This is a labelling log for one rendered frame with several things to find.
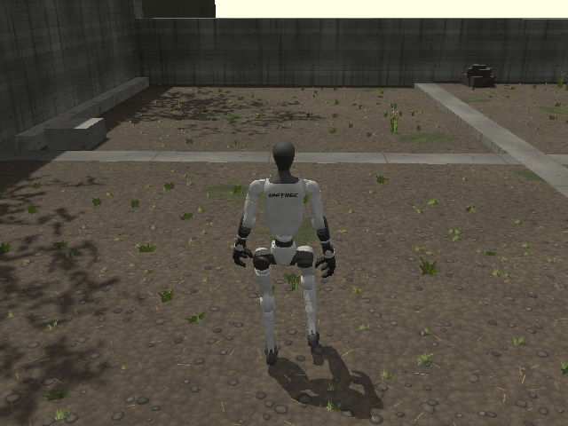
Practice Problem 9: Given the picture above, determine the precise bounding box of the right robot hand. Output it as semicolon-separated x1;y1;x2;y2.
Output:
315;255;336;278

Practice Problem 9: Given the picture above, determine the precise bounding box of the robot right forearm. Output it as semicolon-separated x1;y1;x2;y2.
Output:
317;216;335;258

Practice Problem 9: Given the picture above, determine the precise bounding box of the robot right upper arm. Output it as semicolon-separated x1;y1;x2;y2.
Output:
303;179;326;230

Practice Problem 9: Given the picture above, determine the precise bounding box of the robot left shin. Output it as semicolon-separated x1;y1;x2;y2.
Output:
260;297;274;353

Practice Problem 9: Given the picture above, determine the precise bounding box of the left robot foot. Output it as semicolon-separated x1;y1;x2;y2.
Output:
264;343;278;366

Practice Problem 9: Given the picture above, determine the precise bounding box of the left robot hand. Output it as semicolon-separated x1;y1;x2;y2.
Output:
233;248;253;267

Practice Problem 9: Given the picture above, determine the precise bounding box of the robot left upper arm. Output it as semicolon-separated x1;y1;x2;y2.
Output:
242;179;265;228

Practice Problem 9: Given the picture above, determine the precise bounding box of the robot left forearm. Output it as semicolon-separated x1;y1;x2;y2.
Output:
234;215;251;251

